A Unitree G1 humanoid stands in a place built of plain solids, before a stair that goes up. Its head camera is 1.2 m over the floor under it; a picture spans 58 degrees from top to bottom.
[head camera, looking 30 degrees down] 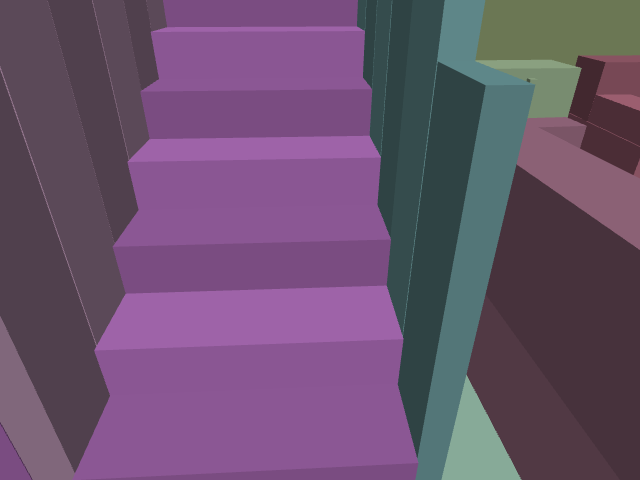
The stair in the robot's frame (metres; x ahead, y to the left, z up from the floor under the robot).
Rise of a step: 0.18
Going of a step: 0.25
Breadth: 0.85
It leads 3 degrees to the left of straight ahead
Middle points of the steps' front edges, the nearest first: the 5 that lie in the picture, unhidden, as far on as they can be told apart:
0.89 0.19 0.35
1.14 0.20 0.53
1.40 0.22 0.71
1.65 0.23 0.88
1.90 0.24 1.06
